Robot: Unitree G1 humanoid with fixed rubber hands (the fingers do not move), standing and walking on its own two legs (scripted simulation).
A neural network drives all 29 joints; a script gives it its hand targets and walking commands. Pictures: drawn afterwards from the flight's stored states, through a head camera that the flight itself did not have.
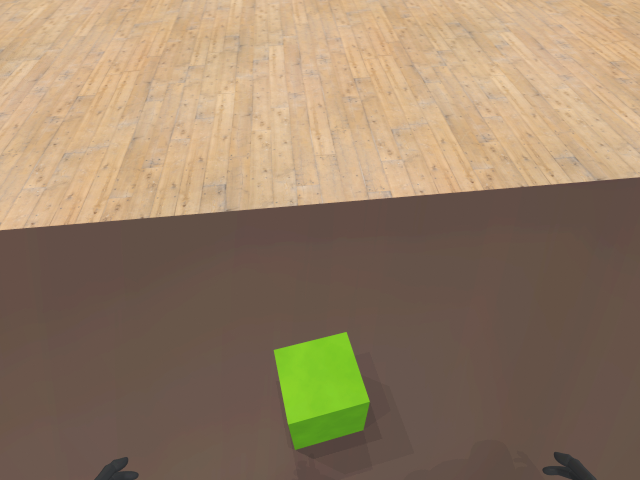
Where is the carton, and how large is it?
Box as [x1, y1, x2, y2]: [274, 332, 369, 449]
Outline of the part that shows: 346,332 274,350 287,421 295,449 363,429 369,401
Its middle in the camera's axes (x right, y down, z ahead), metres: +0.00 +0.43 +1.12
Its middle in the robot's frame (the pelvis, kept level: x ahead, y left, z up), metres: +0.46 +0.04 -0.66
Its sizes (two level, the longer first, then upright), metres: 0.210 0.200 0.250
